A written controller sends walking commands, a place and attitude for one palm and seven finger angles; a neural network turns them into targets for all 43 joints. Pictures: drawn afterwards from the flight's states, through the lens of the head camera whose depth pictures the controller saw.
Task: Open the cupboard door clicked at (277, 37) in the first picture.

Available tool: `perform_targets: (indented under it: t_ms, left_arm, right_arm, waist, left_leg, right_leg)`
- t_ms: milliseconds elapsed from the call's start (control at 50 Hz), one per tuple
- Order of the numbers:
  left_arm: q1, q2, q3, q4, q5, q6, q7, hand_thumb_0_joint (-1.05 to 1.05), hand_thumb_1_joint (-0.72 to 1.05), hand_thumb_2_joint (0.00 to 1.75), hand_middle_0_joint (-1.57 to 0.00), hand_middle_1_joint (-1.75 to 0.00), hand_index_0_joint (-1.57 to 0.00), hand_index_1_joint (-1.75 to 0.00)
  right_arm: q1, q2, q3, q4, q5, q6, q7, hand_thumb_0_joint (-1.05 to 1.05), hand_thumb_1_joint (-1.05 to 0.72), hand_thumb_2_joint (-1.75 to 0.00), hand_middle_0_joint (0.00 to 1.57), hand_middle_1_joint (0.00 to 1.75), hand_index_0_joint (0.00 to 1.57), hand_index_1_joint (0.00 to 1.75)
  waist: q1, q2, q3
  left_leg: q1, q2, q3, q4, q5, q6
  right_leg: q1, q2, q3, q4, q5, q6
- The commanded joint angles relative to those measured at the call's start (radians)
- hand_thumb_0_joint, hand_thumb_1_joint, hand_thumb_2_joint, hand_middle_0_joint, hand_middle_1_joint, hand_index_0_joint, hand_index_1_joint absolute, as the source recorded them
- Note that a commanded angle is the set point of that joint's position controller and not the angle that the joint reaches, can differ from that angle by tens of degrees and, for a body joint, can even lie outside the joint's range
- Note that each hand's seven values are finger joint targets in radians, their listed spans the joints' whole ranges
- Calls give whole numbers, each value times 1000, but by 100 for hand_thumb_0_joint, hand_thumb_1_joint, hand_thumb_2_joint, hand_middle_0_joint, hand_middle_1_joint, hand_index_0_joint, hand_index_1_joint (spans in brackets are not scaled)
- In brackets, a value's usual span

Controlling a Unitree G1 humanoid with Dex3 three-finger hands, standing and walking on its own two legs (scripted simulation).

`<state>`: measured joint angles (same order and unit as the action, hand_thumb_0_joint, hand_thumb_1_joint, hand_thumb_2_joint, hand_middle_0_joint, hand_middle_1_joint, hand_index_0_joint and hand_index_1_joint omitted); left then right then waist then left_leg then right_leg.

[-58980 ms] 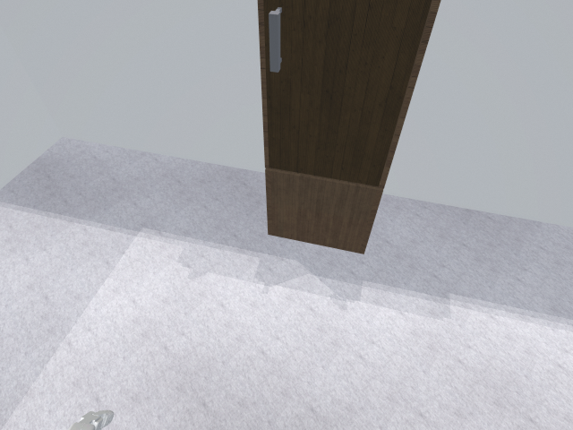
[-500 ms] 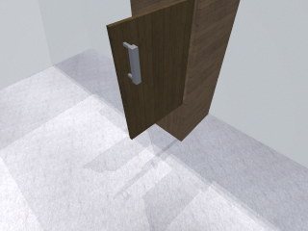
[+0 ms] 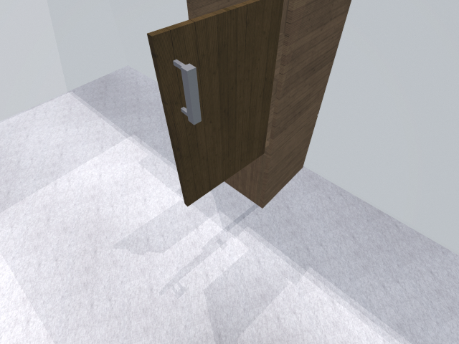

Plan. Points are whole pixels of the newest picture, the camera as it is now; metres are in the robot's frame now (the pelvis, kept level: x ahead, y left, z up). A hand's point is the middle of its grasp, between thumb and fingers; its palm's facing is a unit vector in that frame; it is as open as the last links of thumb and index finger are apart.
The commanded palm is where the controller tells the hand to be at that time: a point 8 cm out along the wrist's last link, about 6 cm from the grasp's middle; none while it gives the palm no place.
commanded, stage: look to check the result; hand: left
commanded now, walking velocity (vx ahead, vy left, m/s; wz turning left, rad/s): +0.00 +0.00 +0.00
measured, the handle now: (186, 92) +0.62 +0.13 +0.11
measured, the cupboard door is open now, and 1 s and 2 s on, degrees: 84 84 84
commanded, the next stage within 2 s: stand and wait in 0.44 s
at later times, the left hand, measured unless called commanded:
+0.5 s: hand out of the picture +0.02 +0.17 -0.17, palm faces +0.04 -0.98 -0.21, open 7.3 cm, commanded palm none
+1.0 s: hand out of the picture +0.04 +0.18 -0.17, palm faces +0.02 -0.97 -0.25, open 7.4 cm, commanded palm none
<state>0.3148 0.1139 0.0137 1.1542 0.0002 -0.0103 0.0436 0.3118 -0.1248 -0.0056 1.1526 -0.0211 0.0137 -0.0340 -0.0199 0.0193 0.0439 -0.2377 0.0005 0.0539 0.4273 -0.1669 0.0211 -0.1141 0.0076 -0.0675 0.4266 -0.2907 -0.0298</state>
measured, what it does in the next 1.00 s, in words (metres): stands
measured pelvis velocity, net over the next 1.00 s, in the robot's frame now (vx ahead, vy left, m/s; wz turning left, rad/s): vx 0.03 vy -0.02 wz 0.00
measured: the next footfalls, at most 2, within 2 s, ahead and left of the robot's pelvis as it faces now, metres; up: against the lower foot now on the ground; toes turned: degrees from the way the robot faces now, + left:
none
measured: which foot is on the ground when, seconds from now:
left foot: down 0.00-1.00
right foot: down 0.00-1.00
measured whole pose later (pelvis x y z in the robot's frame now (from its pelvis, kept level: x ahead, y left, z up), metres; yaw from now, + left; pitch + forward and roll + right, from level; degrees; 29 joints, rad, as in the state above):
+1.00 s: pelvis +0.03 -0.02 +0.00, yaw +0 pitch -1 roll +1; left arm 0.23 0.19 0.01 1.14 0.00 -0.02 0.03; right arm 0.21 -0.20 0.00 1.15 -0.02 0.00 -0.03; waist -0.01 0.02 0.05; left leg -0.17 0.01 0.05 0.37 -0.18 0.00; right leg -0.04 0.02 -0.07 0.34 -0.29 -0.05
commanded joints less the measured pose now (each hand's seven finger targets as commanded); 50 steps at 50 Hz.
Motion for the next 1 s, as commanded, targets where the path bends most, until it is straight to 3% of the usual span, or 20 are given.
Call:
perform_targets:
  t_ms: [0,660,980]
  left_arm:
    - [85,99,15,-14,3,-8,2,0,90,90,-20,-30,-20,-30]
    - [-8,181,24,-35,4,-17,-5,0,90,90,-20,-30,-20,-30]
    - [-34,211,24,-36,3,-18,-8,0,90,90,-20,-30,-20,-30]
  right_arm:
    - [51,-87,-15,-23,5,-9,-8,0,-90,-90,20,30,20,30]
    - [-44,-171,-17,-32,4,-21,-10,0,-90,-90,20,30,20,30]
    - [-76,-201,-18,-35,4,-19,-8,0,-90,-90,20,30,20,30]
  waist:
    - [9,0,46]
    - [11,-29,6]
    - [12,-23,2]
  left_leg:
    - [65,98,-98,-61,80,16]
    - [116,111,-101,-76,196,13]
    - [134,115,-100,-82,188,10]
  right_leg:
    - [-101,-112,98,-120,93,-25]
    - [-6,-127,91,-136,279,-19]
    - [1,-132,99,-154,289,-19]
